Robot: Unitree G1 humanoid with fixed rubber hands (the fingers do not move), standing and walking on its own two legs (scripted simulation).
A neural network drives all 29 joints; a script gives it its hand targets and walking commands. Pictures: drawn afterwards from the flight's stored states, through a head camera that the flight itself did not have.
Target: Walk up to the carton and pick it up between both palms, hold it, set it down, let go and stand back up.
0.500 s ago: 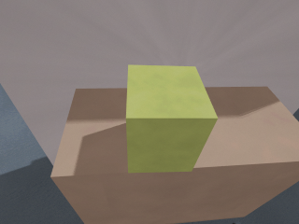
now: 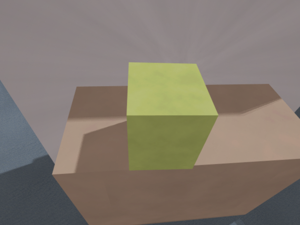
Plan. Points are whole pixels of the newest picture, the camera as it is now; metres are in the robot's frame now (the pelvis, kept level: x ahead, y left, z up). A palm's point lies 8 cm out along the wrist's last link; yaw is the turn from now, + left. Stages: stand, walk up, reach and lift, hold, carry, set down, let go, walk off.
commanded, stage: stand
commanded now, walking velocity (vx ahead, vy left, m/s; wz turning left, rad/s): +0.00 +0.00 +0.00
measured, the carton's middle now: (162, 118) +0.42 -0.04 +0.06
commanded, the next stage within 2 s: none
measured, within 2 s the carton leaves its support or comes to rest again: neither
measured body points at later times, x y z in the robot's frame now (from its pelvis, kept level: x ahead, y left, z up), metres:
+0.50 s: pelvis +0.01 -0.01 +0.00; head +0.02 +0.01 +0.45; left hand +0.07 +0.25 -0.14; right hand +0.09 -0.27 -0.11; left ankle +0.03 +0.08 -0.74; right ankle +0.01 -0.14 -0.74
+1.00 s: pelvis +0.01 -0.01 +0.00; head +0.02 +0.00 +0.45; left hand +0.05 +0.25 -0.14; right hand +0.07 -0.28 -0.12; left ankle +0.03 +0.08 -0.74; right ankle +0.01 -0.14 -0.74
